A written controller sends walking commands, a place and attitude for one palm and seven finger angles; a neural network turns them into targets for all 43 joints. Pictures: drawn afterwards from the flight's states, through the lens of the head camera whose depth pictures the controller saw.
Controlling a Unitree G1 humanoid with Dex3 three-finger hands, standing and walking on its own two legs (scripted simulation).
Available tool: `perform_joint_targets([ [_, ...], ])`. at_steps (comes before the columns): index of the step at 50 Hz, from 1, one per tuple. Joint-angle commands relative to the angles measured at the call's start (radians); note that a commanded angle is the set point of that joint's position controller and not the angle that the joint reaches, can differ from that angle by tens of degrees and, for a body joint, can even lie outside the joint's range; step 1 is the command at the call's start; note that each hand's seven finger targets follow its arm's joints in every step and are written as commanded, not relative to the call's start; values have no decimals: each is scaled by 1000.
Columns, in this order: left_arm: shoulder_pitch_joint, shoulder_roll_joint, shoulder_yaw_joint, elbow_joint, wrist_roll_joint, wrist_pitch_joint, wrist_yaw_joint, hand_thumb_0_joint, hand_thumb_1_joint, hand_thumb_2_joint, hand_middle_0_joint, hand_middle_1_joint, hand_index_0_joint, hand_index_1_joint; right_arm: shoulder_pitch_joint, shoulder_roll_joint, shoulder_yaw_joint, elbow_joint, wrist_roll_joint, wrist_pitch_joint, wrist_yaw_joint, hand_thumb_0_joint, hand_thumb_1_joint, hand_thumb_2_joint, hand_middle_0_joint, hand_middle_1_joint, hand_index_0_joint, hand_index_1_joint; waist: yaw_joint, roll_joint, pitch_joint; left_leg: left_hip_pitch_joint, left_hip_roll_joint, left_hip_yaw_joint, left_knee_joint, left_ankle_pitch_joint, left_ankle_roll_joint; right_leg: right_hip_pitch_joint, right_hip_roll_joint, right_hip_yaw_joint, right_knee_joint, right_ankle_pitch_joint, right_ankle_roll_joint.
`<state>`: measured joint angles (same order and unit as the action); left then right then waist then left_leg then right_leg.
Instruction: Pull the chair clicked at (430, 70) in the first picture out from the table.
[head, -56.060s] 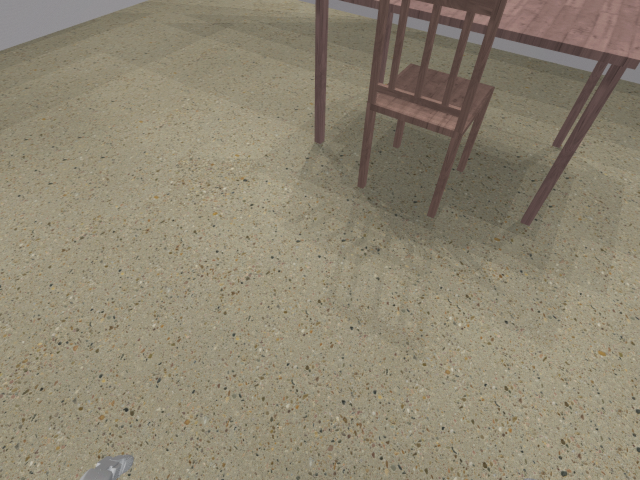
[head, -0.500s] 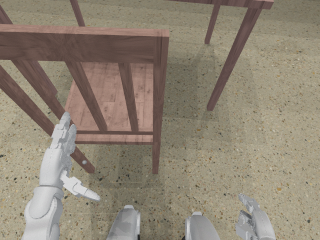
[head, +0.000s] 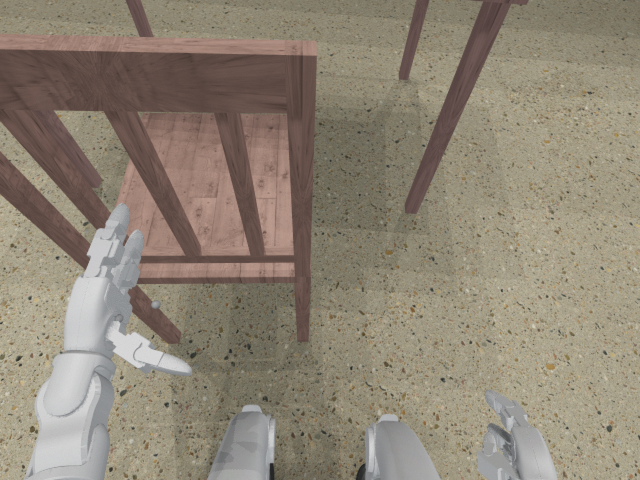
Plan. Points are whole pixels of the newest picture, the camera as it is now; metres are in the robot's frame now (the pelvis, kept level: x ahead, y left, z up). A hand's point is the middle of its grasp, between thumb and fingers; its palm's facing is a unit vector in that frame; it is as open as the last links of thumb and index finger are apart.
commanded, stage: aim the fingers beside a spindle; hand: left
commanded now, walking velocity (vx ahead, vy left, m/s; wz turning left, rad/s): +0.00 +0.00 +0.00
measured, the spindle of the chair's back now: (164, 196) +0.46 +0.22 +0.03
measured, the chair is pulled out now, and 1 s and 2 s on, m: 0.30 0.30 0.30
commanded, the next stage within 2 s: none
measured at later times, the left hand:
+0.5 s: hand (154, 293) +0.33 +0.21 +0.03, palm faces +0.01 -1.00 -0.04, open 16.9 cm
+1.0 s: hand (170, 281) +0.34 +0.19 +0.03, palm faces -0.01 -1.00 -0.04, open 16.9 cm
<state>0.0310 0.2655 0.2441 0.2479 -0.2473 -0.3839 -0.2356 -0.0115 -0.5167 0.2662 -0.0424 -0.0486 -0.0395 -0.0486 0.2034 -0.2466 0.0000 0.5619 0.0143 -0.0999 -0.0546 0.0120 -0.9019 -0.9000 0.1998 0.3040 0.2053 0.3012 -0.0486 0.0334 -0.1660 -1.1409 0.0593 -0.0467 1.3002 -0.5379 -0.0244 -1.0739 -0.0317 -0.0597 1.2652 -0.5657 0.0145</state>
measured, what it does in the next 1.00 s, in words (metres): stands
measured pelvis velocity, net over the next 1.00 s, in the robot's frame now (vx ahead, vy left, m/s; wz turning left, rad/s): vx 0.00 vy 0.01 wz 0.00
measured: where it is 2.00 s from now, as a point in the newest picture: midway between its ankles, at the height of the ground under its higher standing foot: outside the picture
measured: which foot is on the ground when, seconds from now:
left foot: down 0.00-1.00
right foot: down 0.00-1.00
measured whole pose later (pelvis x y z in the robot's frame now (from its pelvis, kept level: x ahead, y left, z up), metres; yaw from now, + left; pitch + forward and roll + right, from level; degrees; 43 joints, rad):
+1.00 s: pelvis +0.00 +0.01 +0.00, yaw +0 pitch +22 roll -3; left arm -0.09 0.26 0.22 0.33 -0.21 -0.41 -0.22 -0.01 -0.50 0.30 -0.06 -0.08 -0.06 -0.08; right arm 0.20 -0.24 0.00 0.58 0.01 -0.07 -0.04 0.01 -0.90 -0.90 0.20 0.30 0.21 0.30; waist -0.05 0.03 -0.16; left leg -1.15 0.05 -0.04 1.30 -0.54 -0.02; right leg -1.08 -0.04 -0.05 1.26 -0.56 0.02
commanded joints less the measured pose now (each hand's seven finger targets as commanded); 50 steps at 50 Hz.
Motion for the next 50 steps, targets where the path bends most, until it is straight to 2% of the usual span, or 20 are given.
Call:
perform_joint_targets([
  [1,-167,159,62,-177,-12,-100,10,0,-500,300,-60,-80,-60,-80,-3,-141,-56,-114,-5,-45,-7,0,-900,-900,200,300,200,300,-8,8,-319,248,-49,19,-165,198,42,159,42,13,-189,185,-25],
  [7,-165,155,36,-168,-16,-75,-38,0,-500,300,-60,-80,-60,-80,9,-153,-61,-113,1,-47,-9,0,-900,-900,200,300,200,300,-8,36,-363,285,-47,16,-168,256,44,173,41,10,-182,243,-29],
  [9,-183,164,47,-191,-19,-75,-30,0,-500,300,-60,-80,-60,-80,9,-152,-61,-112,0,-46,-8,0,-900,-900,200,300,200,300,-3,52,-368,307,-46,13,-176,270,41,167,39,4,-181,249,-29],
  [12,-172,200,94,-215,-22,-89,-2,0,-500,300,-60,-80,-60,-80,11,-150,-61,-109,-5,-47,-10,0,-900,-900,200,300,200,300,6,17,-396,308,-44,8,-174,300,42,191,42,3,-174,270,-28],
  [15,-161,179,84,-214,-15,-100,16,0,-500,300,-60,-80,-60,-80,9,-140,-60,-109,-8,-43,-3,0,-900,-900,200,300,200,300,10,47,-381,317,-45,14,-177,312,37,184,39,0,-171,282,-28],
  [17,-139,182,91,-173,-8,-97,19,0,-500,300,-60,-80,-60,-80,13,-142,-60,-107,-8,-38,0,0,-900,-900,200,300,200,300,6,19,-366,301,-44,14,-176,307,38,187,42,-1,-172,282,-28],
  [19,-151,160,64,-161,-2,-93,11,0,-500,300,-60,-80,-60,-80,9,-143,-61,-107,-6,-32,4,0,-900,-900,200,300,200,300,0,41,-353,301,-44,16,-176,296,36,170,42,-1,-171,276,-29],
  [22,-172,121,19,-138,-3,-81,-8,0,-500,300,-60,-80,-60,-80,13,-149,-62,-109,-3,-30,5,0,-900,-900,200,300,200,300,-18,22,-336,306,-43,10,-176,277,38,146,44,-6,-177,254,-29],
  [24,-185,150,43,-160,-8,-83,-14,0,-500,300,-60,-80,-60,-80,14,-153,-65,-110,-4,-29,1,0,-900,-900,200,300,200,300,-9,39,-364,324,-42,10,-174,298,37,157,41,-4,-175,273,-30],
  [26,-219,133,17,-182,-8,-87,-15,0,-500,300,-60,-80,-60,-80,9,-150,-61,-113,-5,-30,1,0,-900,-900,200,300,200,300,-15,43,-368,336,-44,8,-175,297,38,150,41,-6,-177,265,-30],
  [29,-231,156,41,-210,-5,-105,2,0,-500,300,-60,-80,-60,-80,8,-145,-60,-110,-9,-33,-1,0,-900,-900,200,300,200,300,-4,60,-387,354,-43,3,-176,321,36,155,40,-5,-170,274,-32],
  [32,-214,171,61,-186,6,-110,20,0,-500,300,-60,-80,-60,-80,9,-145,-60,-107,-11,-29,0,0,-900,-900,200,300,200,300,1,41,-377,349,-41,-3,-182,327,34,149,42,-12,-162,267,-35],
  [33,-212,144,37,-181,10,-106,19,0,-500,300,-60,-80,-60,-80,5,-140,-58,-111,-11,-27,4,0,-900,-900,200,300,200,300,0,60,-376,352,-44,3,-183,318,33,143,41,-9,-166,263,-33],
  [35,-229,163,58,-140,14,-98,25,0,-500,300,-60,-80,-60,-80,4,-144,-57,-105,-11,-19,4,0,-900,-900,200,300,200,300,-2,43,-351,319,-44,4,-184,281,31,143,42,-8,-168,243,-33],
  [37,-249,133,24,-105,17,-87,18,0,-500,300,-60,-80,-60,-80,7,-147,-55,-105,-9,-16,6,0,-900,-900,200,300,200,300,-17,26,-330,302,-44,2,-181,251,35,126,43,-9,-171,221,-32],
  [42,-296,133,15,-115,13,-85,8,0,-500,300,-60,-80,-60,-80,9,-151,-58,-110,-6,-14,3,0,-900,-900,200,300,200,300,-16,40,-367,325,-43,3,-180,258,35,128,42,-5,-174,224,-34],
  [44,-317,158,33,-137,15,-95,13,0,-500,300,-60,-80,-60,-80,12,-151,-60,-106,-8,-16,1,0,-900,-900,200,300,200,300,-7,50,-390,344,-42,-1,-185,272,32,136,41,-6,-170,229,-36],
  [45,-328,141,15,-156,14,-101,16,0,-500,300,-60,-80,-60,-80,10,-146,-58,-106,-9,-16,2,0,-900,-900,200,300,200,300,-12,57,-400,357,-44,1,-182,288,34,138,40,-4,-175,241,-34],
  [46,-313,171,48,-165,13,-105,24,0,-500,300,-60,-80,-60,-80,13,-147,-61,-104,-11,-17,1,0,-900,-900,200,300,200,300,-1,51,-412,358,-41,2,-182,294,33,151,40,-3,-173,246,-35],
  [50,-283,175,68,-104,19,-99,39,0,-500,300,-60,-80,-60,-80,15,-143,-57,-97,-10,-6,6,0,-900,-900,200,300,200,300,-3,15,-377,315,-44,7,-185,282,34,172,42,-2,-179,252,-31],
])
